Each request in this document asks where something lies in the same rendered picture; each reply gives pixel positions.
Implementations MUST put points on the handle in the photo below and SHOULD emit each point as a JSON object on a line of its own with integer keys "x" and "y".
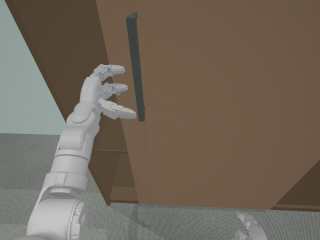
{"x": 131, "y": 22}

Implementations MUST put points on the left robot upper arm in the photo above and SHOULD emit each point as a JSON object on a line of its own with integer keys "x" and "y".
{"x": 58, "y": 219}

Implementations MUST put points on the left robot hand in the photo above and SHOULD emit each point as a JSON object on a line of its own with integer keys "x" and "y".
{"x": 93, "y": 91}

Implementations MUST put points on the robot left forearm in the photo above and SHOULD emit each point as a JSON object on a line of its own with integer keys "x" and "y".
{"x": 67, "y": 176}

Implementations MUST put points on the wardrobe door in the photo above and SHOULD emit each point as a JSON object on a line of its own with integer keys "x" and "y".
{"x": 231, "y": 90}
{"x": 306, "y": 191}

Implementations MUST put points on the right robot hand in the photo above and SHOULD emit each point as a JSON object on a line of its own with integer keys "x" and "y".
{"x": 255, "y": 232}

